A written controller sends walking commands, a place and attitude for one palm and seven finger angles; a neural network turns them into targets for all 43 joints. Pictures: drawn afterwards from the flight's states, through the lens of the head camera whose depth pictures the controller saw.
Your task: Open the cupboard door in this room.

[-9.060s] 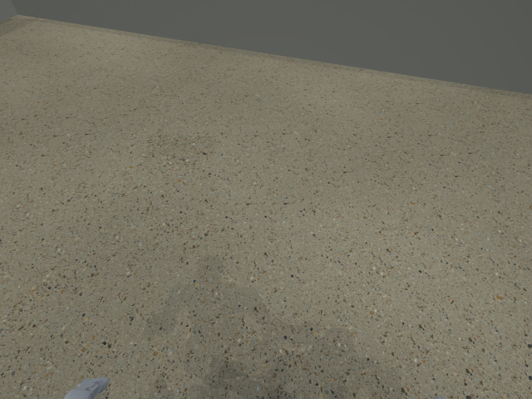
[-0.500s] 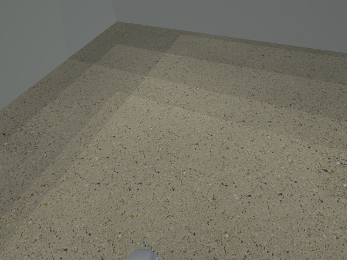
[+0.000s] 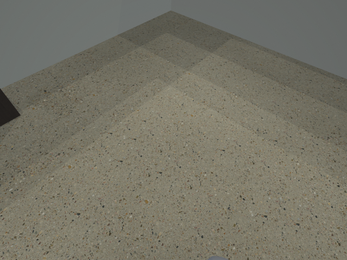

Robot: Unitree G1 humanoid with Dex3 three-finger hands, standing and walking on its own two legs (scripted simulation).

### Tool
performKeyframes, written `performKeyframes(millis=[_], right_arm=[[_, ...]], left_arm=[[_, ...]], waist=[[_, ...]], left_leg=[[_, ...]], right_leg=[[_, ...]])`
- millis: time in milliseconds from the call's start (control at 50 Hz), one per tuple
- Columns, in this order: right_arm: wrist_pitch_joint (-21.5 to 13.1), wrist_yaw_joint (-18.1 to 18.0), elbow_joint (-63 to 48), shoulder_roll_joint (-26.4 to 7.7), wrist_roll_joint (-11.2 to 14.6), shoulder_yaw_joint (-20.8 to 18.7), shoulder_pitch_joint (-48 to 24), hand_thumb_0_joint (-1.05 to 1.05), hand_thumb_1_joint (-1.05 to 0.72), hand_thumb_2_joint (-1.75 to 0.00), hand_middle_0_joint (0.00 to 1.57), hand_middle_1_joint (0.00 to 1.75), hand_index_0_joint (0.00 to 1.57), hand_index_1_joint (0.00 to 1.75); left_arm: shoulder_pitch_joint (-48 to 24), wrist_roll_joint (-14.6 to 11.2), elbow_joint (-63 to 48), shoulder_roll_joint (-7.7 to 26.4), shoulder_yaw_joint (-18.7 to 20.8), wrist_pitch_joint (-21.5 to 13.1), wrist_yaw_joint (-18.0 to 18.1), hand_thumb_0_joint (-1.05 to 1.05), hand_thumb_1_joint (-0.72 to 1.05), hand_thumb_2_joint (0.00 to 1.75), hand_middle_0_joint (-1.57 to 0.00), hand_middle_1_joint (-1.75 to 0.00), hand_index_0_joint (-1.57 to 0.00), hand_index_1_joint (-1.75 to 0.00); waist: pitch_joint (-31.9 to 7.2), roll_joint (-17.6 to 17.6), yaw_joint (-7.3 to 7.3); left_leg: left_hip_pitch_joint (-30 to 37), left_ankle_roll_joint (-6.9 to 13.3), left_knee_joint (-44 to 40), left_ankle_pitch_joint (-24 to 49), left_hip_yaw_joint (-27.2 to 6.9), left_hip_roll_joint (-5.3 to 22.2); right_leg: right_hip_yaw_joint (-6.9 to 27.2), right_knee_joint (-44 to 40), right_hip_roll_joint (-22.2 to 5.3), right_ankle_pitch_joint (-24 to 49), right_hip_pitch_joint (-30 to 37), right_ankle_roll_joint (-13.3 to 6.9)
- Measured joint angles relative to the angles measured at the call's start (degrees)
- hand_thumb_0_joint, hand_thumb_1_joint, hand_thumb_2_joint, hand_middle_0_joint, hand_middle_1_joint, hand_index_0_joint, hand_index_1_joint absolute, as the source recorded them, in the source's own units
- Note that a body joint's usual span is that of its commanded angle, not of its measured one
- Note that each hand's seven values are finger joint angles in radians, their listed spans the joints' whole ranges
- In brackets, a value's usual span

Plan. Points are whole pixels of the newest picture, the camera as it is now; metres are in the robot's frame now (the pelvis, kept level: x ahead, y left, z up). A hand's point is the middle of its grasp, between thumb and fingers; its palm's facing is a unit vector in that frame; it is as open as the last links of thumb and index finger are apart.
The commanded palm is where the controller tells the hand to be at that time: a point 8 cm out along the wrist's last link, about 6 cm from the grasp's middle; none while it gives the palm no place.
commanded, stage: turn or walk to find it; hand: left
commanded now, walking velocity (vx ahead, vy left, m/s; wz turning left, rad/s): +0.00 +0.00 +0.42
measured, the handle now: out of the picture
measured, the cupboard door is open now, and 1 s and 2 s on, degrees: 0 0 0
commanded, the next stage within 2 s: stand and wait in 1.06 s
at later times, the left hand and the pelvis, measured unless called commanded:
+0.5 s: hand out of the picture +0.00 +0.14 -0.15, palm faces +0.25 -0.93 -0.26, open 7.4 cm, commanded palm none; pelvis -0.03 -0.06 +0.00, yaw +15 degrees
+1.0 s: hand out of the picture -0.10 +0.21 -0.17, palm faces +0.46 -0.85 -0.24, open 7.4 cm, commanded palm none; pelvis -0.07 -0.01 +0.00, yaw +26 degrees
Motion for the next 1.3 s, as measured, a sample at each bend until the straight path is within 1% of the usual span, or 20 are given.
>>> performKeyframes(millis=[140, 200, 240, 280, 340, 400, 480, 580, 640, 680, 700, 740, 780, 840, 900, 1060, 1140, 1180, 1240, 1300], right_arm=[[0.8, 0.2, 0.2, -0.4, -0.4, -0.9, 2.5, 0.0, -0.91, -0.9, 0.21, 0.3, 0.21, 0.3], [1.3, 0.3, 0.7, -1.0, -0.2, -1.5, 4.1, 0.0, -0.91, -0.9, 0.21, 0.3, 0.21, 0.3], [1.9, 0.3, 1.3, -2.0, 0.2, -2.2, 4.7, 0.01, -0.91, -0.9, 0.2, 0.3, 0.21, 0.3], [2.8, 0.4, 1.7, -2.6, 0.0, -2.8, 5.5, 0.01, -0.91, -0.9, 0.2, 0.3, 0.21, 0.3], [3.6, 0.9, 2.6, -3.4, -0.3, -3.4, 6.1, 0.01, -0.91, -0.9, 0.2, 0.3, 0.2, 0.3], [3.6, 1.2, 3.0, -3.8, -0.3, -3.6, 6.6, 0.01, -0.91, -0.9, 0.2, 0.3, 0.2, 0.3], [4.0, 1.3, 3.6, -3.7, -0.3, -3.4, 6.6, 0.01, -0.91, -0.9, 0.2, 0.3, 0.2, 0.3], [3.9, 1.1, 3.7, -3.1, 0.1, -2.7, 4.7, 0.01, -0.91, -0.9, 0.2, 0.29, 0.2, 0.3], [3.1, 1.0, 3.0, -2.5, 0.4, -2.2, 2.8, 0.01, -0.91, -0.9, 0.2, 0.29, 0.2, 0.3], [2.2, 1.0, 2.1, -2.3, 0.5, -1.9, 1.8, 0.01, -0.91, -0.9, 0.2, 0.29, 0.2, 0.3], [1.6, 1.0, 1.7, -2.1, 0.5, -1.8, 1.4, 0.01, -0.91, -0.9, 0.2, 0.29, 0.2, 0.3], [0.8, 0.9, 1.1, -0.9, 0.2, -1.4, 0.4, 0.01, -0.91, -0.9, 0.2, 0.29, 0.2, 0.3], [0.3, 0.6, 0.5, -0.2, 0.0, -0.9, 0.2, 0.01, -0.91, -0.9, 0.2, 0.29, 0.2, 0.3], [0.0, 0.0, 0.3, 0.2, 0.0, -0.3, 0.4, 0.0, -0.91, -0.9, 0.2, 0.3, 0.2, 0.3], [-0.1, -0.2, 0.5, 0.4, 0.1, 0.0, 0.8, 0.0, -0.91, -0.9, 0.2, 0.3, 0.21, 0.3], [0.3, 0.1, 0.8, 0.5, -0.2, -0.5, 3.0, 0.0, -0.91, -0.9, 0.21, 0.3, 0.21, 0.3], [0.9, 0.1, 1.4, -0.1, -0.5, -1.0, 4.3, 0.0, -0.91, -0.9, 0.21, 0.3, 0.21, 0.3], [1.0, 0.0, 2.0, -0.5, -0.3, -1.2, 5.1, 0.0, -0.91, -0.9, 0.21, 0.3, 0.21, 0.3], [1.6, -0.1, 3.3, -1.4, 0.3, -1.7, 5.7, 0.01, -0.91, -0.9, 0.2, 0.3, 0.21, 0.3], [2.7, -0.1, 4.0, -1.7, 0.0, -2.2, 6.4, 0.01, -0.91, -0.9, 0.2, 0.3, 0.2, 0.3]], left_arm=[[-3.2, -0.3, -2.2, -1.4, -0.5, -0.5, 0.2, 0.01, 0.91, 0.9, -0.19, -0.3, -0.19, -0.3], [-3.5, -0.4, -3.3, -2.1, -1.0, -1.7, 0.1, 0.01, 0.91, 0.9, -0.2, -0.3, -0.19, -0.3], [-3.4, 0.1, -3.4, -3.3, -1.4, -2.5, 0.3, 0.01, 0.91, 0.9, -0.2, -0.3, -0.19, -0.3], [-2.6, 0.2, -3.6, -4.1, -1.8, -2.7, 0.4, 0.01, 0.91, 0.9, -0.2, -0.3, -0.2, -0.3], [-1.1, 0.1, -3.4, -5.0, -2.0, -2.4, 0.5, 0.01, 0.91, 0.9, -0.2, -0.3, -0.2, -0.3], [0.1, 0.2, -2.7, -5.3, -2.0, -2.4, 0.6, 0.01, 0.91, 0.9, -0.2, -0.3, -0.2, -0.3], [1.5, 0.4, -1.9, -5.3, -2.0, -2.5, 0.6, 0.01, 0.91, 0.9, -0.2, -0.3, -0.2, -0.3], [2.8, 0.8, -0.8, -4.4, -1.6, -2.5, 0.5, 0.01, 0.91, 0.9, -0.2, -0.3, -0.2, -0.3], [3.5, 1.0, -0.1, -3.2, -1.1, -2.4, 0.4, 0.01, 0.91, 0.9, -0.2, -0.3, -0.2, -0.3], [4.1, 0.8, 0.5, -2.3, -0.8, -2.0, 0.3, 0.01, 0.91, 0.9, -0.2, -0.3, -0.2, -0.3], [4.4, 0.5, 0.8, -1.6, -0.5, -1.7, 0.3, 0.01, 0.91, 0.9, -0.2, -0.3, -0.2, -0.3], [4.4, 0.2, 1.5, -0.2, 0.0, -0.3, 0.5, 0.01, 0.91, 0.9, -0.2, -0.3, -0.2, -0.3], [4.2, 0.3, 2.3, 0.4, 0.3, 1.0, 0.6, 0.01, 0.91, 0.9, -0.2, -0.3, -0.2, -0.3], [3.1, 0.2, 2.6, 0.7, 0.4, 1.1, 0.1, 0.01, 0.91, 0.9, -0.2, -0.3, -0.19, -0.3], [1.8, 0.1, 1.7, 0.6, 0.3, 0.3, -0.1, 0.01, 0.91, 0.9, -0.19, -0.3, -0.19, -0.3], [-2.3, -0.2, -0.7, -0.6, -0.2, 0.0, 0.3, 0.01, 0.91, 0.9, -0.19, -0.3, -0.19, -0.3], [-3.9, -0.4, -1.8, -1.8, -0.7, -0.6, 0.4, 0.01, 0.91, 0.9, -0.19, -0.3, -0.19, -0.3], [-3.9, -0.5, -2.0, -2.4, -1.1, -1.4, 0.4, 0.01, 0.91, 0.9, -0.19, -0.3, -0.19, -0.3], [-3.0, 0.0, -1.4, -3.8, -1.9, -2.8, 0.7, 0.01, 0.91, 0.9, -0.2, -0.3, -0.19, -0.3], [-1.1, 0.2, -0.6, -5.1, -2.5, -2.7, 0.6, 0.01, 0.91, 0.9, -0.2, -0.3, -0.2, -0.3]], waist=[[0.1, 1.8, -2.26], [-0.3, 2.5, -2.66], [0.1, 4.4, -2.97], [-0.1, 4.7, -3.2], [-0.4, 4.6, -2.98], [-0.4, 4.3, -3.1], [-0.2, 3.4, -2.55], [0.7, 1.7, -0.99], [1.2, 0.5, 0.03], [1.1, 0.0, 0.2], [1.0, -0.7, 0.27], [1.1, -2.4, 0.89], [0.6, -2.4, 0.75], [0.0, -1.3, 0.31], [-0.3, -0.6, 0.2], [-0.4, 0.7, -1.73], [-0.3, 1.8, -2.82], [-0.7, 2.3, -2.84], [-0.8, 4.0, -2.78], [-1.5, 4.1, -2.7]], left_leg=[[-2.2, -1.3, 1.1, 0.9, -3.0, -1.0], [-4.5, -2.6, 4.1, 0.0, -4.3, -1.6], [-7.2, -2.9, 10.8, -5.6, -5.1, -1.3], [-11.0, -3.2, 22.4, -11.4, -4.4, -2.0], [-14.9, -3.9, 35.9, -9.8, -3.0, -1.0], [-16.0, -5.0, 40.7, -6.6, -2.5, 0.9], [-14.4, -5.9, 38.2, -6.6, -2.0, 2.9], [-9.6, -6.0, 26.7, -10.9, 0.4, 3.9], [-6.2, -5.5, 18.2, -11.6, 2.4, 3.6], [-3.0, -4.9, 10.2, -6.9, 3.6, 3.2], [-2.1, -3.3, 7.5, -4.6, 3.8, 2.6], [-2.5, -1.0, 8.6, -5.2, 4.3, 1.7], [-2.1, -0.2, 7.6, -5.3, 3.8, 1.7], [-0.9, 0.1, 3.8, -2.9, 2.2, 1.3], [0.0, 0.5, 0.6, -0.6, 1.0, 0.6], [-1.0, 0.3, -0.9, 1.8, -2.0, -1.1], [-2.8, -0.7, 0.4, 2.1, -3.5, -1.7], [-3.9, -1.5, 1.9, 1.7, -3.9, -2.0], [-6.3, -2.5, 8.3, -5.1, -4.6, -1.7], [-9.5, -2.8, 19.9, -11.1, -3.7, -1.8]], right_leg=[[0.4, -13.3, 2.1, -0.9, 4.7, -0.3], [-0.5, -25.5, 2.9, 6.4, 9.6, -1.3], [-2.2, -25.5, 3.5, 7.3, 9.9, -4.5], [-3.7, -25.4, 2.6, 6.5, 10.5, -6.2], [-5.3, -27.7, 1.6, 7.3, 12.1, -6.6], [-7.2, -29.4, 1.0, 8.3, 13.2, -6.6], [-9.4, -30.1, 0.1, 8.7, 13.3, -6.7], [-11.7, -29.0, -1.5, 8.6, 12.3, -6.0], [-12.9, -26.9, -2.8, 8.0, 11.1, -5.1], [-13.9, -24.4, -3.7, 7.0, 9.9, -4.1], [-14.0, -22.3, -4.5, 6.1, 9.0, -3.6], [-9.8, -14.6, -4.1, -2.0, 5.8, -2.2], [-6.2, -6.5, -2.2, -5.0, 2.8, -1.7], [-3.0, 1.0, -0.5, -2.1, 0.1, -1.1], [-1.1, 2.7, -0.1, 0.5, -0.9, -0.4], [0.9, -5.5, 1.3, -0.8, 2.1, 0.2], [0.7, -14.9, 2.7, -0.3, 5.8, -0.7], [0.1, -23.0, 3.3, 4.4, 9.3, -1.1], [-1.1, -26.8, 4.2, 7.2, 11.3, -5.3], [-2.0, -27.9, 3.5, 7.0, 12.5, -6.8]])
